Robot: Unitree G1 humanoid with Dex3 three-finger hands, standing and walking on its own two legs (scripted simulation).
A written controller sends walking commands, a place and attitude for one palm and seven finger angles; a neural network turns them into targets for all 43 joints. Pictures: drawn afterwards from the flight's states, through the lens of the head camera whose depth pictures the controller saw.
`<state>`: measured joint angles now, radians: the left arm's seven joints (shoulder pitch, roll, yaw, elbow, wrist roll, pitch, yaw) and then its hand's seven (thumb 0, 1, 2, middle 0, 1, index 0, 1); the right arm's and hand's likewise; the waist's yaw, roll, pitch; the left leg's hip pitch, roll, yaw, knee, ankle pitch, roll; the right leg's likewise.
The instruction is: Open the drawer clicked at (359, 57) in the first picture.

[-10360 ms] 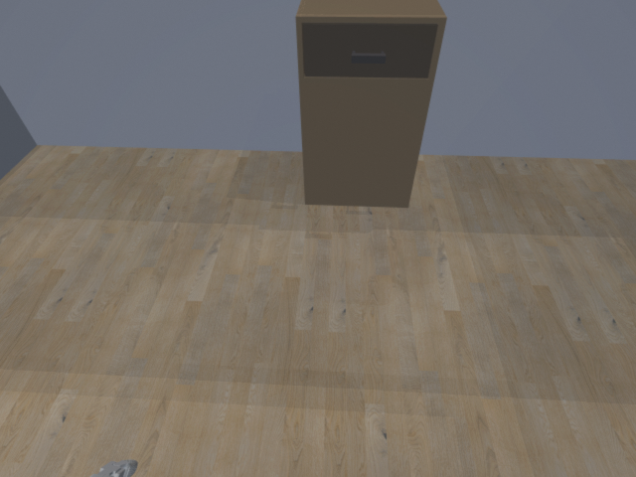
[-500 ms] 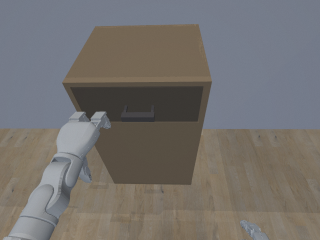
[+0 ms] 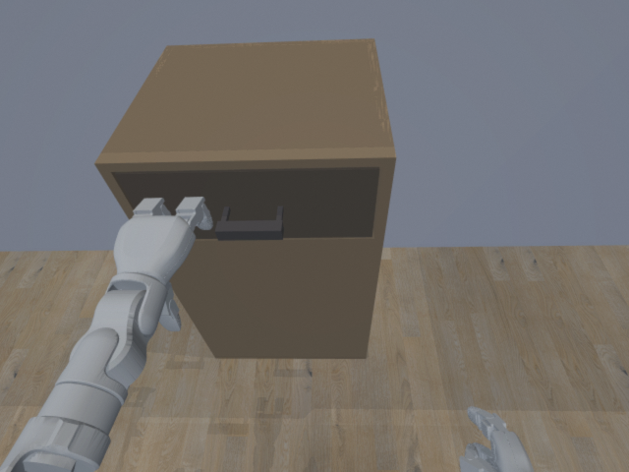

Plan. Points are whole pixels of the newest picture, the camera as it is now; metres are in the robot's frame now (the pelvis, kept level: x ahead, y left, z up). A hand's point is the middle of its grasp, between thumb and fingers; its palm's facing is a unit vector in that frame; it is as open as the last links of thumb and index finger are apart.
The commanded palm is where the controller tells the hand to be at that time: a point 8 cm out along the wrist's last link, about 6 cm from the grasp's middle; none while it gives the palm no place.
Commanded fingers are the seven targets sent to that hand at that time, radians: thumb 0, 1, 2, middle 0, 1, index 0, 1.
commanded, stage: move the hooked fingers above the handle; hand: left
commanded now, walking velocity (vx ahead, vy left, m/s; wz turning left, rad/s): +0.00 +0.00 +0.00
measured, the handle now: (251, 221) +0.52 +0.19 -0.04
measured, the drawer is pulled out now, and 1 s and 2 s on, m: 0.00 0.00 0.00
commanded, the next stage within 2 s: none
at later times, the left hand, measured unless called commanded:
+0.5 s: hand (194, 244) +0.39 +0.23 +0.05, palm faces +0.04 -0.01 -1.00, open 13.8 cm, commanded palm +0.37 +0.23 +0.10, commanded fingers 0.00 -0.50 0.30 -0.30 -1.20 -0.30 -1.20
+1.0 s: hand (215, 228) +0.45 +0.22 +0.02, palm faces -0.06 +0.00 -1.00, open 13.8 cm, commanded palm +0.43 +0.20 +0.08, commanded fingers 0.00 -0.50 0.30 -0.30 -1.20 -0.30 -1.20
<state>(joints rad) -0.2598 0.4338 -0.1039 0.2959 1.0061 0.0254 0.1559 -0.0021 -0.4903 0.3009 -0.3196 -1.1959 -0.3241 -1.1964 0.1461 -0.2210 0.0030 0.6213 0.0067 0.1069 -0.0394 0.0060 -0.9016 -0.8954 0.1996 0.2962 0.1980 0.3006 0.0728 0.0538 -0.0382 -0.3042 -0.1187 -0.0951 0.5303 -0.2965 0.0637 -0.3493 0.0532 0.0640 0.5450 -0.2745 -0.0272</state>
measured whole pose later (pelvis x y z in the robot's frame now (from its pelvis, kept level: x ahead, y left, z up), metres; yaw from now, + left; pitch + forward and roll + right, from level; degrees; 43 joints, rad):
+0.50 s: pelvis +0.02 -0.03 -0.01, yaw -1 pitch +10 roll +1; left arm -0.36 0.46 -0.03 0.51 1.00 0.03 0.22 0.00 -0.49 0.30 -0.32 -1.20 -0.32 -1.20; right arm 0.20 -0.26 -0.04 0.64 0.02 0.13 -0.06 0.01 -0.90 -0.90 0.20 0.30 0.20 0.30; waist 0.03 0.05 -0.10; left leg -0.41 -0.09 -0.08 0.60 -0.35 0.03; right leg -0.47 0.09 0.06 0.63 -0.32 -0.06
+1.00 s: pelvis +0.00 +0.00 -0.02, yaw -1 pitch +15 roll -1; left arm -0.74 0.42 -0.11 0.98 1.03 0.08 0.29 0.00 -0.49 0.30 -0.31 -1.20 -0.32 -1.20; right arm 0.31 -0.24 -0.03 0.67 0.02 0.12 -0.03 0.00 -0.90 -0.90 0.20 0.30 0.20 0.30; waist -0.05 0.06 -0.13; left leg -0.59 -0.11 -0.07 0.71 -0.37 0.06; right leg -0.62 0.07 0.06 0.69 -0.32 -0.03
